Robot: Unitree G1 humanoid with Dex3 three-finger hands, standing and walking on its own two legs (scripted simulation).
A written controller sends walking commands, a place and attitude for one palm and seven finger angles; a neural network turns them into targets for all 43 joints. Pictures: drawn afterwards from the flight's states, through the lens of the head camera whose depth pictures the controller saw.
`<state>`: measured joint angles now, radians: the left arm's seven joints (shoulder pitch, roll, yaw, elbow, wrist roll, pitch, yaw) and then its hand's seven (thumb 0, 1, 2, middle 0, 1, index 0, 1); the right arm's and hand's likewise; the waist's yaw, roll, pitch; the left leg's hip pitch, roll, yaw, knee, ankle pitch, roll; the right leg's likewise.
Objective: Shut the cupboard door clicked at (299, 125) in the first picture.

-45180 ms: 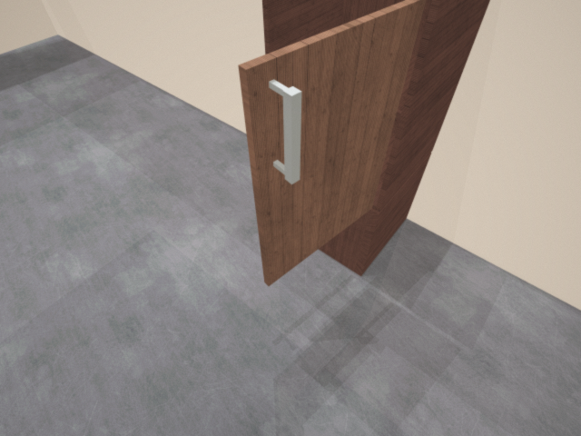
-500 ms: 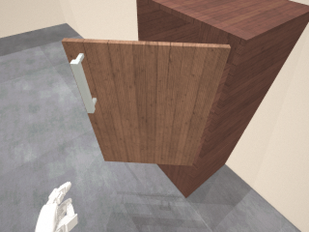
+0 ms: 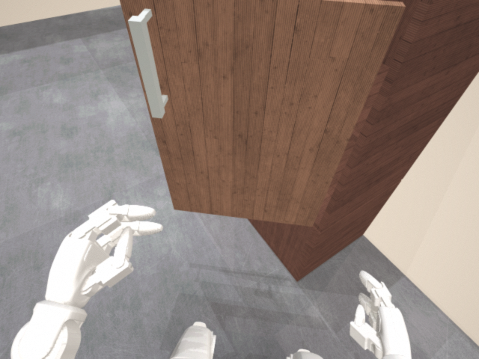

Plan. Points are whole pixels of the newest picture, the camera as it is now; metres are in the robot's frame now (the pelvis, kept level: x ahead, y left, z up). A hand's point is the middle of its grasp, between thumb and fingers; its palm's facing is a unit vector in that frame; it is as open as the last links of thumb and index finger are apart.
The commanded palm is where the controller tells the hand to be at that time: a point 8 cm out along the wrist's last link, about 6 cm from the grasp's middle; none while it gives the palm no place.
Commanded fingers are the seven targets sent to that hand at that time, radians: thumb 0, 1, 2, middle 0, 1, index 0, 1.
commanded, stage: raise the hand and make a fist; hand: left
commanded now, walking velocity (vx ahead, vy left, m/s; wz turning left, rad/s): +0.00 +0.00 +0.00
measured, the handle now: (152, 67) +0.52 +0.22 +0.22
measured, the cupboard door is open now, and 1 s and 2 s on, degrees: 49 49 49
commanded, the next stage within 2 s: bring the fist close to the handle in 1.28 s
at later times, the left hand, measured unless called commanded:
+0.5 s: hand (114, 223) +0.24 +0.19 +0.16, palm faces -0.05 -1.00 -0.07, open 3.2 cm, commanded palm +0.22 +0.25 +0.17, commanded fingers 0.00 0.90 0.90 -1.25 -1.44 -1.25 -1.44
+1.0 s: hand (107, 165) +0.28 +0.19 +0.23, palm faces -0.01 -1.00 -0.07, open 3.1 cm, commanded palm +0.24 +0.24 +0.22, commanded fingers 0.00 0.90 0.90 -1.30 -1.50 -1.30 -1.50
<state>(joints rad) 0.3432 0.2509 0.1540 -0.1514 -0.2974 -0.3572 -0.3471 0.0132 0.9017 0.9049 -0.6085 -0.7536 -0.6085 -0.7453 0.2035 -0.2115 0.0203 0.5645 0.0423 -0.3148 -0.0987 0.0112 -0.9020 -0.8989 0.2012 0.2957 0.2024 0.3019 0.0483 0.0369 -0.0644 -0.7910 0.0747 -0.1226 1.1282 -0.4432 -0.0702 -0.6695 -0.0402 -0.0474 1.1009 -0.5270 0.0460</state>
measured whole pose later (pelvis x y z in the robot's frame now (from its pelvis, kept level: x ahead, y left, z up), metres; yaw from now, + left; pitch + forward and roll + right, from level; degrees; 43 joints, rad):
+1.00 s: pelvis +0.04 +0.00 +0.06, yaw +0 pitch -1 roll -1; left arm 0.18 0.29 0.27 -0.26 -0.34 0.11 -0.30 0.01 0.90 0.90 -1.30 -1.50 -1.30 -1.49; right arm 0.25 -0.25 0.07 0.59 0.07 -0.28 -0.09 0.01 -0.90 -0.90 0.20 0.30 0.20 0.30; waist 0.06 0.07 -0.05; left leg -0.35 0.07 -0.06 0.67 -0.31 -0.06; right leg -0.25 -0.06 -0.03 0.67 -0.39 0.05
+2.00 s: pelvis +0.04 +0.00 +0.07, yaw -1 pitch -1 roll +0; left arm -0.17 0.30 0.26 0.11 -0.26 0.09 -0.23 0.01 0.90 0.90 -1.30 -1.50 -1.30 -1.50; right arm 0.23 -0.25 0.05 0.64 0.06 -0.23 -0.10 0.01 -0.90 -0.90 0.20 0.30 0.20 0.30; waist 0.03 0.04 -0.01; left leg -0.33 0.06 -0.03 0.63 -0.28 -0.06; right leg -0.26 -0.06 0.00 0.63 -0.35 0.06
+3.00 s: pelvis +0.04 +0.00 +0.07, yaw -2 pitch +1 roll +0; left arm -0.47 0.32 0.26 0.46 -0.21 0.04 -0.21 0.01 0.90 0.90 -1.30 -1.50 -1.30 -1.50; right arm 0.20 -0.25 0.05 0.63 0.06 -0.09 -0.10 0.01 -0.90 -0.90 0.20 0.30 0.20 0.30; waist -0.02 0.03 -0.03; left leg -0.39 0.07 -0.03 0.66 -0.29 -0.06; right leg -0.31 -0.06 0.00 0.65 -0.36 0.05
